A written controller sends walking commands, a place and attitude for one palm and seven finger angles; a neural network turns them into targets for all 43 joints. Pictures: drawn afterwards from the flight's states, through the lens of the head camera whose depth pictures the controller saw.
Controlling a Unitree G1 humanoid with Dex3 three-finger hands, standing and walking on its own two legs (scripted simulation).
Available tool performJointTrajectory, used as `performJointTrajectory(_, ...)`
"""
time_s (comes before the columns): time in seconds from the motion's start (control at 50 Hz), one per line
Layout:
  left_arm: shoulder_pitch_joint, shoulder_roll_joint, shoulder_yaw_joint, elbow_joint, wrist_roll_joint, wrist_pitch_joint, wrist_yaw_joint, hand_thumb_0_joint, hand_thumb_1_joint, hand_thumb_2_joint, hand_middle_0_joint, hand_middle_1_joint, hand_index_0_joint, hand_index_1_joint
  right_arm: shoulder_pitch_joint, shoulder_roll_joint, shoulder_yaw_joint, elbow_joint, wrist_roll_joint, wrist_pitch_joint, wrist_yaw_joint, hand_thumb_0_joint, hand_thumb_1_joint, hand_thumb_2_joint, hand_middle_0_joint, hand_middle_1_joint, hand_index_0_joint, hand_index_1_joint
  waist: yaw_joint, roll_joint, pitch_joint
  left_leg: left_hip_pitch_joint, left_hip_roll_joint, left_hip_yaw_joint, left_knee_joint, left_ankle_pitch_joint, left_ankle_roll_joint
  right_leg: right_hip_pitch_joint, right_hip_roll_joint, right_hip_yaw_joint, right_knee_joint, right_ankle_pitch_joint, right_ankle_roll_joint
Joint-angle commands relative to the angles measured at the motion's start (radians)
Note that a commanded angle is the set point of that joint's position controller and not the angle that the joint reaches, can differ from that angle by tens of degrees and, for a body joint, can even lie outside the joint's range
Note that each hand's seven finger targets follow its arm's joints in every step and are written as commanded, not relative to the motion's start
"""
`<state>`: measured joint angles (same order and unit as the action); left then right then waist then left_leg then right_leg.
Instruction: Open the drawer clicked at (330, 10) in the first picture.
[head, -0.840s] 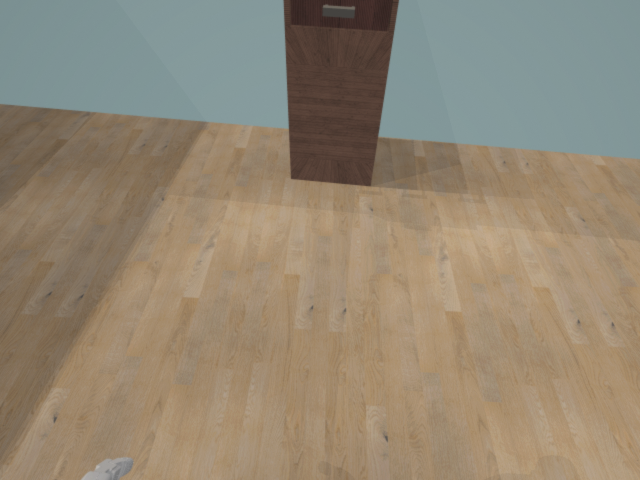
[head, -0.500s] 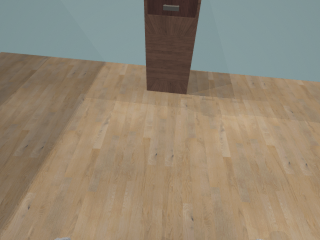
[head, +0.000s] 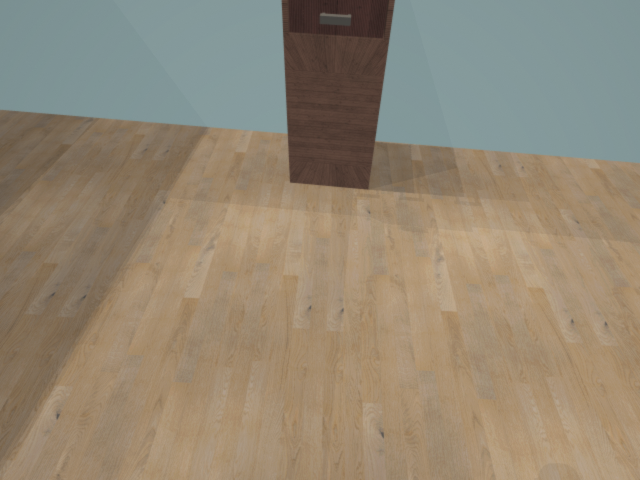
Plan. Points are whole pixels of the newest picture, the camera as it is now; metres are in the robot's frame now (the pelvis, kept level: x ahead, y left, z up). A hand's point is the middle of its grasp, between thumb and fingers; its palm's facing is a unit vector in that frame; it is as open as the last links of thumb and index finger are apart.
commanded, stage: stand and wait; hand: left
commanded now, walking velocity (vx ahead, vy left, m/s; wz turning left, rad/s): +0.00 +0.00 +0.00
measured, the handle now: (335, 17) +1.58 +0.03 +0.02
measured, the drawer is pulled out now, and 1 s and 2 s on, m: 0.00 0.00 0.00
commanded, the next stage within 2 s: look at it before walking up in 0.10 s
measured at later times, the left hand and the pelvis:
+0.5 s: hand out of the picture +0.07 +0.24 -0.16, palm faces -0.03 -0.94 -0.33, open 7.4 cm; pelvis +0.00 +0.00 +0.00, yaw +0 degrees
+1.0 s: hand out of the picture +0.06 +0.22 -0.17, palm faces -0.03 -0.96 -0.26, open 7.4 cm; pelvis +0.03 +0.00 -0.01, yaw -2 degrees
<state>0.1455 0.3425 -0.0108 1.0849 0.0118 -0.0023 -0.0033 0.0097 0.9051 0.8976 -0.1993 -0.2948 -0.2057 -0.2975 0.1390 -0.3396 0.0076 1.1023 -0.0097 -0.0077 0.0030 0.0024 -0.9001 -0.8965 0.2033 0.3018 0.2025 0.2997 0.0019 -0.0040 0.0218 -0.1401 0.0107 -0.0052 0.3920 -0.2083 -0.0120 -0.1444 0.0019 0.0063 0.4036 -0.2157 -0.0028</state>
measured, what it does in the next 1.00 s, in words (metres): stands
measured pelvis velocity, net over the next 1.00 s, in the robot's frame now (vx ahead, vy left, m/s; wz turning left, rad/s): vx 0.03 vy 0.00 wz -0.03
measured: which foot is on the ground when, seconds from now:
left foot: down 0.00-1.00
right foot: down 0.00-1.00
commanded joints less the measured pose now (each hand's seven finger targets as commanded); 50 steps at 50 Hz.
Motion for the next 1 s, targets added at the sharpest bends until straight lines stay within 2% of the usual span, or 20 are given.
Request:
performJointTrajectory(0.0, -0.048, 0.206, 0.042, -0.066, -0.001, -0.019, 0.013, 0.000, 0.900, 0.900, -0.200, -0.300, -0.200, -0.300, -0.060, -0.206, -0.042, -0.061, -0.001, -0.025, -0.015, 0.000, -0.900, -0.900, 0.200, 0.300, 0.200, 0.300, -0.001, 0.004, -0.023, -0.016, 0.104, -0.093, -0.082, 0.063, 0.040, -0.032, -0.118, 0.114, -0.091, 0.031, -0.029)
performJointTrajectory(0.1, -0.044, 0.204, 0.043, -0.065, -0.001, -0.020, 0.013, 0.000, 0.900, 0.900, -0.200, -0.300, -0.200, -0.300, -0.056, -0.203, -0.042, -0.057, -0.001, -0.025, -0.014, 0.000, -0.900, -0.900, 0.200, 0.300, 0.200, 0.300, 0.000, 0.003, -0.019, -0.022, 0.103, -0.093, -0.085, 0.051, 0.038, -0.038, -0.116, 0.118, -0.096, 0.015, -0.029)
performJointTrajectory(0.18, -0.040, 0.201, 0.043, -0.064, -0.001, -0.021, 0.014, 0.000, 0.900, 0.900, -0.200, -0.300, -0.200, -0.300, -0.051, -0.203, -0.042, -0.055, 0.000, -0.027, -0.015, 0.000, -0.900, -0.900, 0.200, 0.300, 0.200, 0.300, 0.000, -0.003, -0.042, -0.005, 0.107, -0.094, -0.081, 0.079, 0.040, -0.027, -0.118, 0.115, -0.091, 0.048, -0.030)
performJointTrajectory(0.26, -0.038, 0.203, 0.042, -0.062, -0.001, -0.023, 0.015, 0.000, 0.900, 0.900, -0.200, -0.300, -0.200, -0.300, -0.054, -0.201, -0.043, -0.053, 0.001, -0.025, -0.014, 0.000, -0.900, -0.900, 0.200, 0.300, 0.200, 0.300, 0.001, -0.001, -0.029, -0.007, 0.106, -0.093, -0.079, 0.085, 0.038, -0.030, -0.121, 0.115, -0.095, 0.060, -0.030)
performJointTrajectory(0.36, -0.037, 0.203, 0.042, -0.061, -0.001, -0.024, 0.015, 0.000, 0.900, 0.900, -0.200, -0.300, -0.200, -0.300, -0.048, -0.200, -0.042, -0.050, 0.001, -0.026, -0.015, 0.000, -0.900, -0.900, 0.200, 0.300, 0.200, 0.300, -0.003, 0.001, -0.045, 0.004, 0.109, -0.089, -0.078, 0.104, 0.036, -0.020, -0.120, 0.113, -0.092, 0.085, -0.030)
performJointTrajectory(0.52, -0.034, 0.204, 0.041, -0.056, -0.001, -0.024, 0.014, 0.000, 0.900, 0.900, -0.200, -0.300, -0.200, -0.300, -0.054, -0.200, -0.041, -0.049, 0.001, -0.022, -0.014, 0.000, -0.900, -0.900, 0.200, 0.300, 0.200, 0.300, -0.003, -0.004, -0.020, 0.002, 0.104, -0.088, -0.081, 0.082, 0.034, -0.039, -0.119, 0.124, -0.108, 0.059, -0.030)
performJointTrajectory(0.78, -0.031, 0.203, 0.041, -0.055, -0.002, -0.026, 0.015, 0.000, 0.900, 0.900, -0.200, -0.300, -0.200, -0.300, -0.059, -0.204, -0.039, -0.049, 0.002, -0.026, -0.016, 0.000, -0.900, -0.900, 0.200, 0.300, 0.200, 0.300, 0.000, 0.008, -0.057, 0.025, 0.113, -0.087, -0.080, 0.145, 0.034, -0.001, -0.122, 0.110, -0.092, 0.145, -0.030)
performJointTrajectory(0.8, 0.005, 0.123, 0.026, -0.034, -0.003, -0.016, 0.017, 0.000, 0.900, 0.900, -0.200, -0.300, -0.200, -0.300, -0.031, -0.122, -0.020, -0.031, -0.002, -0.017, -0.013, 0.000, -0.900, -0.900, 0.200, 0.300, 0.200, 0.300, 0.001, 0.004, -0.067, 0.026, 0.110, -0.070, -0.072, 0.091, 0.022, 0.001, -0.121, 0.106, -0.099, 0.078, -0.018)
performJointTrajectory(0.82, 0.041, 0.077, 0.014, -0.023, -0.001, -0.005, 0.018, 0.000, 0.900, 0.900, -0.200, -0.300, -0.200, -0.300, 0.010, -0.070, -0.010, -0.020, -0.006, -0.008, -0.010, 0.000, -0.900, -0.900, 0.200, 0.300, 0.200, 0.300, -0.001, -0.013, -0.060, 0.020, 0.102, -0.055, -0.060, 0.006, 0.014, -0.012, -0.112, 0.109, -0.092, -0.037, -0.014)
performJointTrajectory(0.86, 0.072, 0.080, 0.020, -0.019, 0.006, 0.007, 0.010, 0.000, 0.900, 0.900, -0.200, -0.300, -0.200, -0.300, 0.040, -0.071, -0.015, -0.014, -0.013, 0.000, -0.006, 0.000, -0.900, -0.900, 0.200, 0.300, 0.200, 0.300, 0.003, -0.017, -0.005, -0.031, 0.088, -0.050, -0.053, -0.208, 0.021, -0.065, -0.097, 0.136, -0.094, -0.258, -0.028)
performJointTrajectory(0.9, 0.096, 0.087, 0.031, -0.027, 0.011, 0.010, 0.000, 0.000, 0.900, 0.900, -0.200, -0.300, -0.200, -0.300, 0.048, -0.078, -0.023, -0.025, -0.017, 0.003, -0.003, 0.000, -0.900, -0.900, 0.200, 0.300, 0.200, 0.300, 0.008, -0.024, 0.076, -0.105, 0.081, -0.047, -0.042, -0.346, 0.027, -0.121, -0.089, 0.164, -0.102, -0.379, -0.045)
performJointTrajectory(0.94, 0.121, 0.084, 0.039, -0.037, 0.012, 0.010, -0.005, 0.000, 0.900, 0.900, -0.200, -0.300, -0.200, -0.300, 0.067, -0.079, -0.030, -0.032, -0.017, 0.000, -0.002, 0.000, -0.900, -0.900, 0.200, 0.300, 0.200, 0.300, 0.010, -0.021, 0.122, -0.141, 0.083, -0.048, -0.019, -0.396, 0.037, -0.157, -0.081, 0.180, -0.082, -0.422, -0.061)
performJointTrajectory(0.98, 0.146, 0.062, 0.045, -0.044, 0.011, 0.002, -0.008, 0.000, 0.900, 0.900, -0.200, -0.300, -0.200, -0.300, 0.097, -0.066, -0.033, -0.036, -0.016, -0.012, -0.005, 0.000, -0.900, -0.900, 0.200, 0.300, 0.200, 0.300, 0.006, -0.008, 0.144, -0.137, 0.096, -0.054, 0.002, -0.354, 0.052, -0.175, -0.072, 0.184, -0.039, -0.366, -0.078)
